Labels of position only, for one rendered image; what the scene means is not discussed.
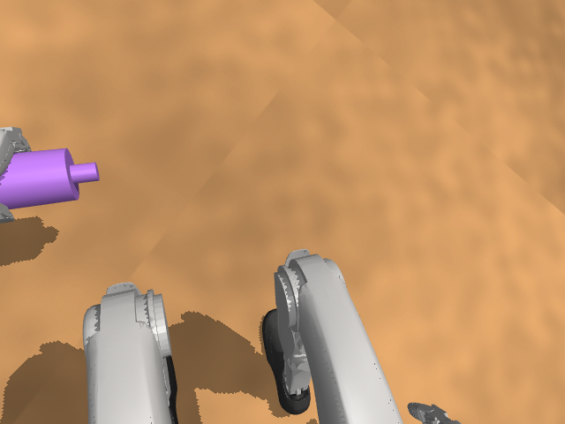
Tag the right robot foot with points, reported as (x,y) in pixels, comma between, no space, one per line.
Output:
(293,404)

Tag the right robot hand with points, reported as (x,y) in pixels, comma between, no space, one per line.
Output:
(430,414)

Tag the left robot hand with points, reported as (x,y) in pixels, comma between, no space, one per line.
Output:
(11,141)

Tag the bottle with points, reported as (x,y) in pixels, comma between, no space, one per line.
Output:
(43,177)

